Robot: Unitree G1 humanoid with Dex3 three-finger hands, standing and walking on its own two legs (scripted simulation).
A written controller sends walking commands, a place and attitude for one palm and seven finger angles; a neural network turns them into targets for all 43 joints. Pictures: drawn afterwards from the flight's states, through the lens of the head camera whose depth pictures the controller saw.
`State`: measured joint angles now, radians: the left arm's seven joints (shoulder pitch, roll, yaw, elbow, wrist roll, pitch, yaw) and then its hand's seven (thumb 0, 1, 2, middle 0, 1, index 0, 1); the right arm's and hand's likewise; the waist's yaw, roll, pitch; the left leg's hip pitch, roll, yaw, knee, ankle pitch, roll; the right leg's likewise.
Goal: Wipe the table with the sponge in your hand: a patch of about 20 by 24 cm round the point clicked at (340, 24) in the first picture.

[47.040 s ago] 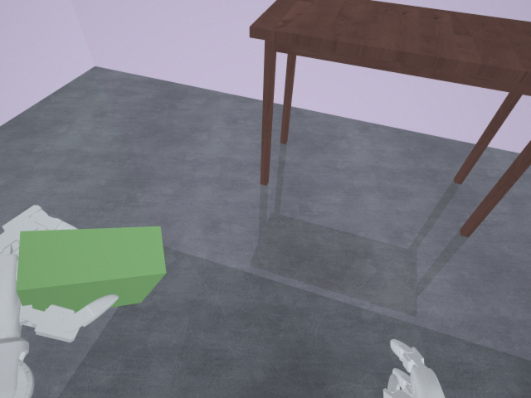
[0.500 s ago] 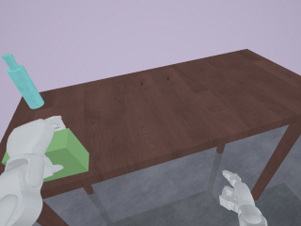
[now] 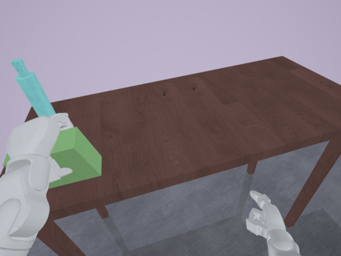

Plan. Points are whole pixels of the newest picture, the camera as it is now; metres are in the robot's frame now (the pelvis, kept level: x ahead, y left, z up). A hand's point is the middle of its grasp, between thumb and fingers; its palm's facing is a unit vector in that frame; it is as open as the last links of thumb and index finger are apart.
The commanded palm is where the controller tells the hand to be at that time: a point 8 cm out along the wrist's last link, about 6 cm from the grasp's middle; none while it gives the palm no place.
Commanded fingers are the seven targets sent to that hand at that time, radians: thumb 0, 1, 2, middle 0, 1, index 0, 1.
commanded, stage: lift the sponge slowly off the table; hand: left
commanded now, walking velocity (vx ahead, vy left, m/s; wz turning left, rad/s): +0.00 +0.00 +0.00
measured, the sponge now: (64, 164) +0.24 +0.30 +0.13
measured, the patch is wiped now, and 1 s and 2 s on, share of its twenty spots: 1.00 1.00 1.00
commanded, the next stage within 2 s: bring the sponge back beside the body in 0.82 s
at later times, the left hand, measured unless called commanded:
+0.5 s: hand (55, 131) +0.24 +0.27 +0.23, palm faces +0.38 -0.18 -0.91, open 9.5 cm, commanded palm +0.19 +0.27 +0.30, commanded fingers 0.00 0.10 1.30 -1.20 -1.60 -1.20 -1.60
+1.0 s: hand (55, 131) +0.24 +0.27 +0.24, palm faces +0.36 -0.19 -0.91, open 9.5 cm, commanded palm +0.18 +0.27 +0.31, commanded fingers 0.00 0.10 1.30 -1.20 -1.60 -1.20 -1.60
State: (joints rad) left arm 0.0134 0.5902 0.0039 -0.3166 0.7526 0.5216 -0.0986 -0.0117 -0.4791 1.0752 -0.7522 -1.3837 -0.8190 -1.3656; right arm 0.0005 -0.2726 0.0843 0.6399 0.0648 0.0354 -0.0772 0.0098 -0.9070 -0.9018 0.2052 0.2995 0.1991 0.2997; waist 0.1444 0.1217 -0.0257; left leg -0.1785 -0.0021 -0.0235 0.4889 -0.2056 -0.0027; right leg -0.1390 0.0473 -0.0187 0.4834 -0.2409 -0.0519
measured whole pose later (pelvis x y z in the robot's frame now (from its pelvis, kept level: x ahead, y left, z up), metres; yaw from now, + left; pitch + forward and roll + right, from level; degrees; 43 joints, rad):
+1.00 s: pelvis -0.01 +0.00 +0.00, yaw -1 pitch -6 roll +0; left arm -0.09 0.62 0.03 -0.39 0.68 0.60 -0.14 -0.01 -0.48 1.08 -0.76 -1.38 -0.82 -1.37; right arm 0.00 -0.28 0.10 0.60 0.08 0.06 -0.08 0.01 -0.91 -0.90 0.20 0.30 0.20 0.30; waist 0.14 0.13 -0.03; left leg -0.19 0.00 -0.01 0.49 -0.19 -0.01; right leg -0.17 0.05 -0.01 0.50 -0.23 -0.06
